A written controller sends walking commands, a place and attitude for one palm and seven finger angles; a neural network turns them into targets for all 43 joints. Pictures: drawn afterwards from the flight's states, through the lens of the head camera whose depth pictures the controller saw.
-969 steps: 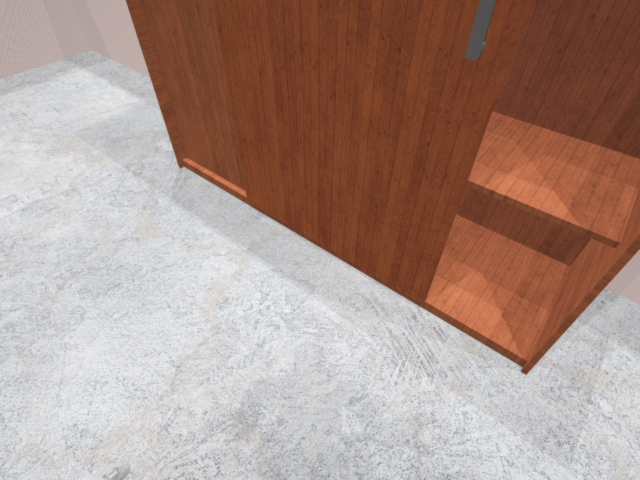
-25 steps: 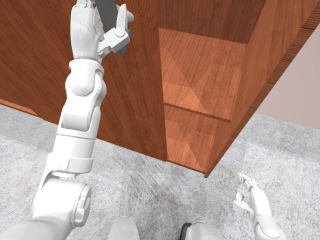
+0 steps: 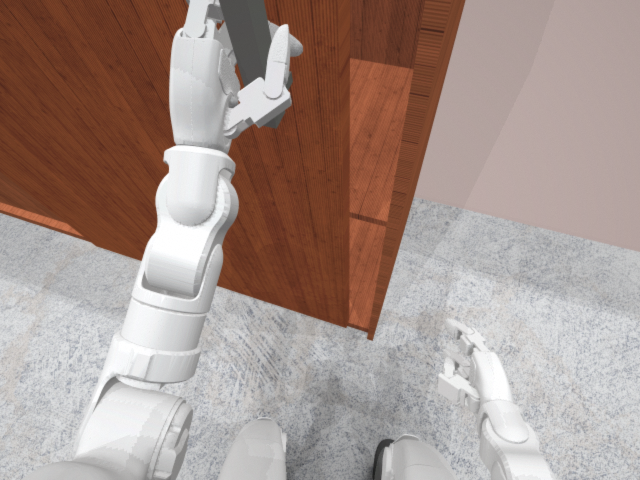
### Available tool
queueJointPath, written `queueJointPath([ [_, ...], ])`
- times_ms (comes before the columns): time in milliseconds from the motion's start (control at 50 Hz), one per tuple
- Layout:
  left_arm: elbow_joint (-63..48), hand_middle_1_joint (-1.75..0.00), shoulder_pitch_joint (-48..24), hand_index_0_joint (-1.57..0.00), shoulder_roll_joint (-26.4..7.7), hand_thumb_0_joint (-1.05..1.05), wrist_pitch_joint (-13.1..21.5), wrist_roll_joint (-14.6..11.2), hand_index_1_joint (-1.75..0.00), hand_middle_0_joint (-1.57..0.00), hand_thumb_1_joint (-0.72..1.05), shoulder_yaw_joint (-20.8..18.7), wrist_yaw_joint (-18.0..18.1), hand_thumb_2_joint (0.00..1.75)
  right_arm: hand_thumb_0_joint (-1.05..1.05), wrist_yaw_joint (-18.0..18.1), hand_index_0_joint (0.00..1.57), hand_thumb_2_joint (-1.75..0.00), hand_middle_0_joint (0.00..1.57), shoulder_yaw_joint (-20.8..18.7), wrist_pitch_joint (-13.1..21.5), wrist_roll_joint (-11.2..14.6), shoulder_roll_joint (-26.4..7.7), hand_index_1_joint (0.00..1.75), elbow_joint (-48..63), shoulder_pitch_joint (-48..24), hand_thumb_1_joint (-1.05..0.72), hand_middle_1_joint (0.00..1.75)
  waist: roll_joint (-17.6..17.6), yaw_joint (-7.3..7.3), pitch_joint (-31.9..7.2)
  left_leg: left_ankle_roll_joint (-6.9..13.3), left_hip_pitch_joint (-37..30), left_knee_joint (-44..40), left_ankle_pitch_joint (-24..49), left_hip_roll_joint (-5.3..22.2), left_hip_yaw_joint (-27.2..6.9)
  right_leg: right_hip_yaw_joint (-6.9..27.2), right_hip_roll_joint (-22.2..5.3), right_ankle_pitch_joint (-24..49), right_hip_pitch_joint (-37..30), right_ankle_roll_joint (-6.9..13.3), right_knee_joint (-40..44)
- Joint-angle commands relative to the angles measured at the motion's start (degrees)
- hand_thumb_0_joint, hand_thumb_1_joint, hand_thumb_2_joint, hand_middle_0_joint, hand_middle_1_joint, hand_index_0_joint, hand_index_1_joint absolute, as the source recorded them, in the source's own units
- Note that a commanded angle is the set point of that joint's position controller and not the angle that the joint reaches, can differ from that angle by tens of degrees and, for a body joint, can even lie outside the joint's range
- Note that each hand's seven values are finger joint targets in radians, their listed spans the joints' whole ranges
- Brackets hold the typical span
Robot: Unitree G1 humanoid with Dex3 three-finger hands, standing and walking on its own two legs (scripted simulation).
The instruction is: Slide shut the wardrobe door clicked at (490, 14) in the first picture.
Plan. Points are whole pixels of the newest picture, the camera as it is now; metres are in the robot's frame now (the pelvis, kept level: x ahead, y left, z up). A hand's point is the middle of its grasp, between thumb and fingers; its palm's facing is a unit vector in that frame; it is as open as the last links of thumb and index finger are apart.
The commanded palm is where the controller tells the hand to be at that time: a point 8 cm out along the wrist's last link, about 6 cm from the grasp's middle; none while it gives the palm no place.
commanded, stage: step sideways, sliding the door along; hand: left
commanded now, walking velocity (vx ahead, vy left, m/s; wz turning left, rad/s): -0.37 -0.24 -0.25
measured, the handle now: (263, 34) +0.44 +0.11 +0.25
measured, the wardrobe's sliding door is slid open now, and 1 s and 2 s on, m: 0.06 0.00 0.00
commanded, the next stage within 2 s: stop walking and hold the door there in 0.64 s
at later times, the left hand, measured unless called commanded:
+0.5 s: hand (364, 89) +0.40 +0.02 +0.24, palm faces +0.36 -0.93 -0.08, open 6.7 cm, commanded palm +0.35 -0.01 +0.24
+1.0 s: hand (353, 88) +0.40 +0.03 +0.24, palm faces +0.57 -0.78 -0.27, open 6.7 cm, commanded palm +0.35 +0.06 +0.23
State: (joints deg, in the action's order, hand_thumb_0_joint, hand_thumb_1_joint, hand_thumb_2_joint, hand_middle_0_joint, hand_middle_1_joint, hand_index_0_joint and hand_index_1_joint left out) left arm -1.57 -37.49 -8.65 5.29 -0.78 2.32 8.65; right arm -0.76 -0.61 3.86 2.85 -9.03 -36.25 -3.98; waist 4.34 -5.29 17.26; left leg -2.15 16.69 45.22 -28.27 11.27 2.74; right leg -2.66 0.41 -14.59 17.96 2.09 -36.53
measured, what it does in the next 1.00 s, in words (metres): steps to the right: left foot, then right foot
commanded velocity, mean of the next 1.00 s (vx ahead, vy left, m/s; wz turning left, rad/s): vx -0.18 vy -0.08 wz -0.12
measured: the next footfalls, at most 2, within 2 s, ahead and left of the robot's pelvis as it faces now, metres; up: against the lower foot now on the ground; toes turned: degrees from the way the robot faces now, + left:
left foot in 0.08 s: +0.03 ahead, +0.15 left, +0.00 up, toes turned +12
right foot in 0.32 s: +0.00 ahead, -0.24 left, +0.00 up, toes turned -6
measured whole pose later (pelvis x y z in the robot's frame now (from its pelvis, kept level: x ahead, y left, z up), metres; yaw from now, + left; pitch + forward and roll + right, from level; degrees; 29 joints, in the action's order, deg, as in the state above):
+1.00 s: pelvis -0.02 -0.28 +0.01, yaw -12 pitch -2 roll +2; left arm 21.9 -24.6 -35.1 3.6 -0.7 -36.0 7.0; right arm 2.9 -0.5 4.3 3.7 -17.1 -37.7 2.6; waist 0.6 -0.9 8.9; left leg -0.4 19.1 48.2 -31.9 1.7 4.0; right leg 2.2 -3.8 -9.0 18.9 -2.0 -29.7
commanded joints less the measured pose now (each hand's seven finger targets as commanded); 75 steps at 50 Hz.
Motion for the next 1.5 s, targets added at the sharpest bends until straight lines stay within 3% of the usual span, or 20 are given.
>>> queueJointPath([
  [0, -27.8, -1.40, -32.4, -0.45, 4.8, 0.00, 9.6, -1.0, -1.40, -0.45, 0.90, 15.9, -5.1, 0.90, 0.00, 1.0, 0.20, -0.90, 0.20, -2.0, 4.1, -0.2, -4.6, 0.30, 6.3, -1.9, -0.90, 0.30, -15.8, 8.21, -38.9, 0.8, -5.7, -17.7, 13.2, -2.3, 2.8, 11.7, -11.5, 69.0, -21.6, 3.2, -0.6],
  [60, -23.7, -1.40, -32.7, -0.45, 6.3, 0.00, 11.1, -0.7, -1.40, -0.45, 0.90, 16.5, -6.4, 0.90, 0.00, -1.2, 0.20, -0.90, 0.20, -5.0, 2.7, -0.6, -8.3, 0.30, 9.3, -0.3, -0.90, 0.30, 5.6, 6.63, -42.9, 9.8, -36.2, -18.5, 77.6, 19.5, -8.3, 5.5, -2.8, -8.4, 8.7, -2.1, -17.8],
  [80, -16.9, -1.40, -32.5, -0.45, 5.0, 0.00, 10.1, 0.7, -1.40, -0.45, 0.90, 13.1, -6.6, 0.90, 0.00, -2.4, 0.20, -0.90, 0.20, -5.4, 2.1, -0.1, -9.4, 0.30, 9.2, 2.1, -0.90, 0.30, 0.8, 5.93, -43.1, 12.6, -38.4, -17.6, 75.0, 20.8, -4.1, 7.4, -1.1, -14.7, 12.0, -2.1, -23.9],
  [140, -16.7, -1.40, -38.7, -0.45, 7.3, 0.00, 8.1, 0.3, -1.40, -0.45, 0.90, 14.0, -6.3, 0.90, 0.00, -2.9, 0.20, -0.90, 0.20, -4.1, 1.7, -0.3, -8.0, 0.30, 10.3, 0.4, -0.90, 0.30, 10.9, 6.30, -37.3, 11.5, -29.0, -18.7, 60.9, 19.2, 1.7, 6.4, -3.0, -12.6, 11.6, -2.2, -26.5],
  [280, -11.7, -1.40, -36.9, -0.45, 4.1, 0.00, 5.7, -1.3, -1.40, -0.45, 0.90, 10.8, -5.2, 0.90, 0.00, -2.0, 0.20, -0.90, 0.20, -3.9, 1.9, 1.5, -8.9, 0.30, 10.6, 2.3, -0.90, 0.30, 7.8, 7.09, -34.7, 6.4, -18.8, -8.8, 40.7, 12.4, 6.0, -0.4, -0.5, 2.6, -5.5, -3.1, -0.5],
  [320, -11.5, -1.40, -36.1, -0.45, -0.7, 0.00, 5.7, -1.1, -1.40, -0.45, 0.90, 8.0, -4.9, 0.90, 0.00, -1.5, 0.20, -0.90, 0.20, -3.6, 2.8, 2.5, -7.5, 0.30, 10.0, 3.6, -0.90, 0.30, 0.4, 7.12, -34.2, 7.7, -16.9, -1.7, 27.9, 4.3, 8.1, 1.8, -3.1, 25.7, -7.0, -2.8, 10.8],
  [380, -12.3, -1.40, -30.4, -0.45, -9.4, 0.00, 4.8, -1.5, -1.40, -0.45, 0.90, -0.1, -3.9, 0.90, 0.00, 0.2, 0.20, -0.90, 0.20, -4.5, 3.2, 1.1, -7.1, 0.30, 9.0, 4.4, -0.90, 0.30, -25.7, 4.22, -39.7, 0.9, 4.9, 16.4, -11.3, -8.1, 1.3, 23.5, -14.6, 74.8, -23.6, 3.6, 6.3],
  [480, -20.3, -1.40, -30.3, -0.45, -8.5, 0.00, 6.6, -3.1, -1.40, -0.45, 0.90, 0.8, -2.8, 0.90, 0.00, 1.4, 0.20, -0.90, 0.20, -2.5, 3.3, 0.2, -6.9, 0.30, 7.7, 6.2, -0.90, 0.30, -8.0, 7.24, -42.5, 0.6, -15.0, -27.0, 30.4, -1.5, 6.1, 11.5, -9.5, 66.4, -22.9, 2.2, -7.4],
  [520, -19.9, -1.40, -27.9, -0.45, -7.4, 0.00, 7.1, -3.7, -1.40, -0.45, 0.90, 0.3, -4.3, 0.90, 0.00, -0.3, 0.20, -0.90, 0.20, -5.3, 2.7, 0.4, -10.0, 0.30, 10.0, 5.9, -0.90, 0.30, 8.3, 4.88, -42.9, 12.0, -46.7, -18.3, 89.5, 21.3, -11.8, 6.5, -1.8, -5.1, 11.8, -3.6, -17.3],
  [720, -10.4, -1.40, -30.3, -0.45, -10.4, 0.00, 3.8, -1.3, -1.40, -0.45, 0.90, -1.4, -6.1, 0.90, 0.00, -2.5, 0.20, -0.90, 0.20, -5.7, 6.6, 1.2, -11.8, 0.30, 8.7, 8.6, -0.90, 0.30, 19.1, 6.47, -30.7, 5.7, -34.5, -14.6, 69.4, 11.4, 10.7, -3.1, 1.8, -2.1, 5.6, -3.1, -6.4],
  [740, 15.0, -1.40, -16.5, -0.45, -49.6, 0.00, 3.5, 2.2, -1.40, -0.45, 0.90, -37.4, -2.5, 0.90, 0.00, -0.6, 0.20, -0.90, 0.20, -6.8, 4.8, 1.1, -16.5, 0.30, 3.2, 13.5, -0.90, 0.30, 17.0, 5.55, -31.8, 5.9, -32.0, -13.3, 65.5, 10.8, 12.2, -3.4, 2.4, 0.3, 4.6, -4.1, -2.6],
  [780, 10.5, -1.40, -18.5, -0.45, -44.0, 0.00, 4.5, 2.7, -1.40, -0.45, 0.90, -31.4, -3.5, 0.90, 0.00, -0.4, 0.20, -0.90, 0.20, -5.5, 4.1, 1.9, -13.7, 0.30, 6.8, 11.1, -0.90, 0.30, 6.3, 3.23, -32.9, 7.3, -22.8, 3.6, 49.0, 3.5, 11.1, -1.0, -1.2, 27.4, -9.7, -3.0, 15.3],
  [820, 10.5, -1.40, -14.9, -0.45, -50.5, 0.00, 4.5, 1.9, -1.40, -0.45, 0.90, -35.6, -3.5, 0.90, 0.00, 1.1, 0.20, -0.90, 0.20, -3.8, 3.8, 1.3, -10.5, 0.30, 7.2, 8.6, -0.90, 0.30, -13.1, 3.57, -36.8, 2.0, 2.9, 20.9, -6.8, -9.0, 6.5, 22.5, -17.6, 70.2, -25.4, 5.5, 10.6],
  [840, 8.0, -1.40, -13.5, -0.45, -50.2, 0.00, 3.0, 1.9, -1.40, -0.45, 0.90, -35.1, -3.2, 0.90, 0.00, 2.0, 0.20, -0.90, 0.20, -2.4, 4.5, 0.7, -9.2, 0.30, 7.1, 8.2, -0.90, 0.30, -12.3, 4.32, -35.1, 1.8, 3.3, 21.2, -8.5, -6.5, -0.3, 26.2, -22.6, 58.0, -18.0, 7.1, 12.8],
  [980, 10.9, -1.40, -0.8, -0.45, -51.7, 0.00, 2.1, 1.3, -1.40, -0.45, 0.90, -44.1, -0.4, 0.90, 0.00, 5.1, 0.20, -0.90, 0.20, -1.5, 1.7, 1.0, -12.4, 0.30, 5.1, 7.3, -0.90, 0.30, -17.7, 4.81, -39.0, 2.4, -2.6, -9.8, 4.3, -11.8, 2.4, 13.6, -16.7, 44.7, -18.2, 3.2, 11.0],
  [1080, 5.9, -1.40, -3.0, -0.45, -43.4, 0.00, 3.9, 0.6, -1.40, -0.45, 0.90, -34.7, -1.2, 0.90, 0.00, 4.9, 0.20, -0.90, 0.20, -2.8, 1.7, 0.9, -15.7, 0.30, 6.9, 9.0, -0.90, 0.30, 13.9, 4.70, -32.1, 8.5, -11.4, -29.1, 29.9, 6.8, -9.3, 2.2, -1.1, -13.8, 2.5, -1.1, -8.4],
  [1120, 10.1, -1.40, -2.1, -0.45, -42.9, 0.00, 3.7, 1.2, -1.40, -0.45, 0.90, -33.5, -1.3, 0.90, 0.00, 5.0, 0.20, -0.90, 0.20, -2.1, 2.2, 0.4, -14.7, 0.30, 6.1, 9.0, -0.90, 0.30, 14.6, 5.11, -25.7, 10.0, -1.6, -34.2, 9.7, 7.0, -10.0, 4.6, -1.0, -12.5, 5.1, -0.7, -18.8],
  [1260, 10.8, -1.40, 2.2, -0.45, -47.8, 0.00, 2.6, 0.7, -1.40, -0.45, 0.90, -37.3, -0.2, 0.90, 0.00, 6.4, 0.20, -0.90, 0.20, -1.6, 3.4, 0.1, -16.9, 0.30, 4.9, 12.2, -0.90, 0.30, 9.8, 4.59, -27.2, 6.4, -8.4, -25.1, 20.8, 1.3, -1.9, -1.0, -2.0, -1.2, -3.7, -2.0, 10.2],
  [1380, 15.8, -1.40, 5.5, -0.45, -50.9, 0.00, 2.6, 0.4, -1.40, -0.45, 0.90, -41.7, 0.0, 0.90, 0.00, 6.8, 0.20, -0.90, 0.20, -2.8, 3.1, -0.3, -16.6, 0.30, 3.6, 14.2, -0.90, 0.30, -6.3, 5.54, -30.4, 3.6, -7.2, -16.9, 15.8, -5.3, 0.5, 12.1, -9.6, 12.1, -2.8, 1.4, 15.4],
  [1480, 17.5, -1.40, 6.1, -0.45, -51.0, 0.00, 3.3, 0.8, -1.40, -0.45, 0.90, -42.2, 0.2, 0.90, 0.00, 7.2, 0.20, -0.90, 0.20, -2.3, 3.4, -0.5, -16.7, 0.30, 2.4, 13.7, -0.90, 0.30, 2.3, 5.09, -30.9, 4.9, -11.1, -22.5, 22.5, -0.9, -1.7, 7.0, -5.5, 11.4, -1.6, -0.8, 11.8],
])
